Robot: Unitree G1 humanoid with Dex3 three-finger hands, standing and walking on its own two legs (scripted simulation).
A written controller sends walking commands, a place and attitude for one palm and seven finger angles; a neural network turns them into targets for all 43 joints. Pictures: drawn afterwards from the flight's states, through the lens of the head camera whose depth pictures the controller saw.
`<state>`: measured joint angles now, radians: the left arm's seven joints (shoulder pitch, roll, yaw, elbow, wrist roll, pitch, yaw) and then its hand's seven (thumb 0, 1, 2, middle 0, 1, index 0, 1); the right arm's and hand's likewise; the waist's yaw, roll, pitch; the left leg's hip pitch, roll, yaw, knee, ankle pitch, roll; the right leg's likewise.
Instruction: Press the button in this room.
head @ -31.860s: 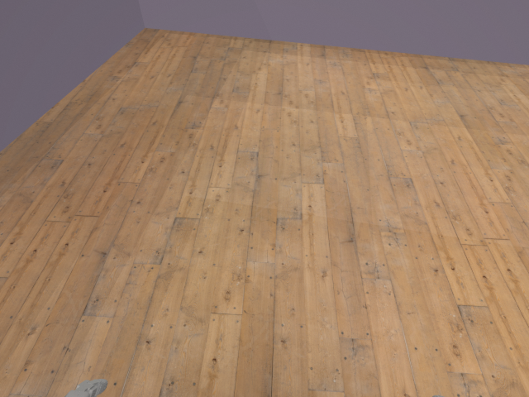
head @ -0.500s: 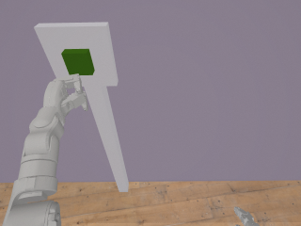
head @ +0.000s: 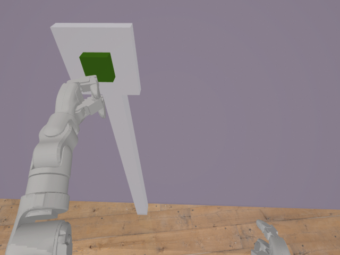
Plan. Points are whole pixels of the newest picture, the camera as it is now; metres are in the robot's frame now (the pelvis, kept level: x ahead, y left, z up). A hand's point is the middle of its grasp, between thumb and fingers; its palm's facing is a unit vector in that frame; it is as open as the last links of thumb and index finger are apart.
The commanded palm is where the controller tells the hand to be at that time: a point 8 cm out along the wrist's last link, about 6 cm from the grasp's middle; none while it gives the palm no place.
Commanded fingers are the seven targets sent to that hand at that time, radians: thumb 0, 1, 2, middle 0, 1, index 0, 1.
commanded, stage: press the button with the knuckle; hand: left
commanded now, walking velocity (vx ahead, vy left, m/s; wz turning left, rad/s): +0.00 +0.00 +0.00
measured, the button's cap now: (98, 66) +0.50 +0.22 +0.23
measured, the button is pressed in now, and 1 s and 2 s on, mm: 0 2 0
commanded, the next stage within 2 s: hold the button down briefly in 1.08 s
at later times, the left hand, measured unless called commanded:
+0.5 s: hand (108, 92) +0.43 +0.18 +0.20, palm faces +0.04 -1.00 +0.01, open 3.1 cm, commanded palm +0.40 +0.23 +0.20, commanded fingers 0.00 0.90 0.90 -1.30 -1.50 -1.30 -1.50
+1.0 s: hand (109, 90) +0.44 +0.18 +0.19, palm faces +0.06 -1.00 +0.00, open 3.3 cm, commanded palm +0.43 +0.23 +0.20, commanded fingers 0.00 0.90 0.90 -1.30 -1.50 -1.30 -1.50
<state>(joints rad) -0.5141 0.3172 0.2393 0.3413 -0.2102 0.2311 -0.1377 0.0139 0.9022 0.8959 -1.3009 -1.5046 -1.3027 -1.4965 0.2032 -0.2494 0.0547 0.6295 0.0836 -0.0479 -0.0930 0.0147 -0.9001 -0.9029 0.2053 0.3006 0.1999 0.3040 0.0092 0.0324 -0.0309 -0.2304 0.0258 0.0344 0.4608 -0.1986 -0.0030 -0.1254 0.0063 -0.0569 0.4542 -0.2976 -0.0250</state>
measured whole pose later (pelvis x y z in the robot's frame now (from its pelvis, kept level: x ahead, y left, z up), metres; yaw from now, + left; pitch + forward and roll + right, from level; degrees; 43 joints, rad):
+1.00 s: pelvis +0.00 +0.01 +0.00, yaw +0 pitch +1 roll +0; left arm -0.82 0.35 0.25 0.81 -0.16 0.10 -0.13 0.05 0.89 0.95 -1.30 -1.50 -1.30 -1.50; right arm 0.28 -0.26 0.03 0.69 0.07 -0.07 -0.09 0.01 -0.90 -0.90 0.21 0.30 0.20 0.30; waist -0.03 0.03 -0.04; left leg -0.31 0.02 0.03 0.49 -0.20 0.00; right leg -0.20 0.00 -0.06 0.47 -0.30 -0.02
